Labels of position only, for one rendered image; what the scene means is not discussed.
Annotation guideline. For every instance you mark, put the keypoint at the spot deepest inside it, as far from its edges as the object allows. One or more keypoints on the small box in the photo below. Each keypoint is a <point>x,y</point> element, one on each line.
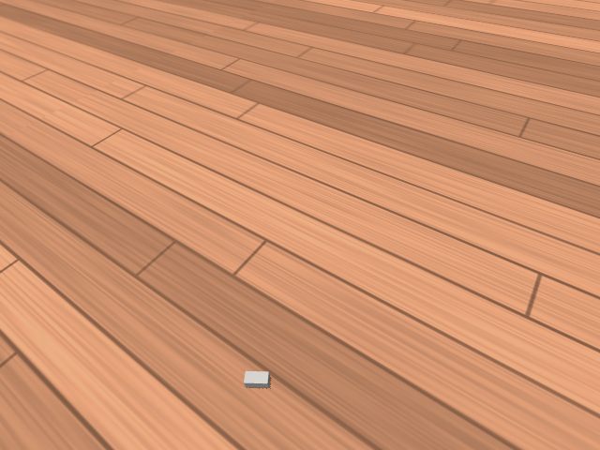
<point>257,379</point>

